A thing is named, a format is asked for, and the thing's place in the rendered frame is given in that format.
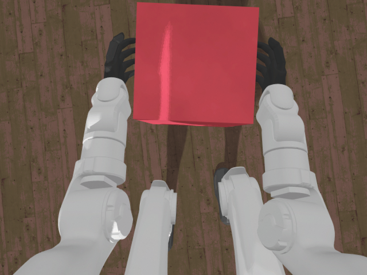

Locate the robot left thigh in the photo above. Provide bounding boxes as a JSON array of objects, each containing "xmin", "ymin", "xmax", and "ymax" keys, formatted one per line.
[{"xmin": 124, "ymin": 186, "xmax": 177, "ymax": 275}]

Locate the carton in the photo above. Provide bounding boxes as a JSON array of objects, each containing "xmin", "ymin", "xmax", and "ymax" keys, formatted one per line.
[{"xmin": 133, "ymin": 2, "xmax": 259, "ymax": 127}]

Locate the robot right thigh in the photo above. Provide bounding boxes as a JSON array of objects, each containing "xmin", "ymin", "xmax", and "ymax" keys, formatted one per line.
[{"xmin": 218, "ymin": 174, "xmax": 286, "ymax": 275}]

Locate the left robot forearm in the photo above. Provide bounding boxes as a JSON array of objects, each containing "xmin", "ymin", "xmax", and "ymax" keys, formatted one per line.
[{"xmin": 58, "ymin": 77, "xmax": 131, "ymax": 232}]

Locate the right robot forearm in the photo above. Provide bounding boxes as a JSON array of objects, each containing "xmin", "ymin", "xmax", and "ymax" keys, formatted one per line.
[{"xmin": 256, "ymin": 84, "xmax": 335, "ymax": 232}]

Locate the robot thigh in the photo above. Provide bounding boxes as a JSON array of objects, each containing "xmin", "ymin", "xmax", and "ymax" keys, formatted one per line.
[
  {"xmin": 124, "ymin": 186, "xmax": 177, "ymax": 275},
  {"xmin": 218, "ymin": 174, "xmax": 286, "ymax": 275}
]

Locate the robot right hand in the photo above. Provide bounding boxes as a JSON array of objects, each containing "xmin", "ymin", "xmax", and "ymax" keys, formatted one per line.
[{"xmin": 256, "ymin": 37, "xmax": 287, "ymax": 93}]

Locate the robot left hand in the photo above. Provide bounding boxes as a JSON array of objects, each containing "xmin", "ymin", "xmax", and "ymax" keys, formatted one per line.
[{"xmin": 104, "ymin": 32, "xmax": 136, "ymax": 84}]

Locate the robot right upper arm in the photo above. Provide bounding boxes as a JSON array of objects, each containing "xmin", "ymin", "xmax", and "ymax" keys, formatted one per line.
[{"xmin": 257, "ymin": 198, "xmax": 367, "ymax": 275}]

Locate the robot left upper arm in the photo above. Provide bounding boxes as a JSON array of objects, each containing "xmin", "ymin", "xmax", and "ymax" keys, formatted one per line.
[{"xmin": 13, "ymin": 187, "xmax": 133, "ymax": 275}]

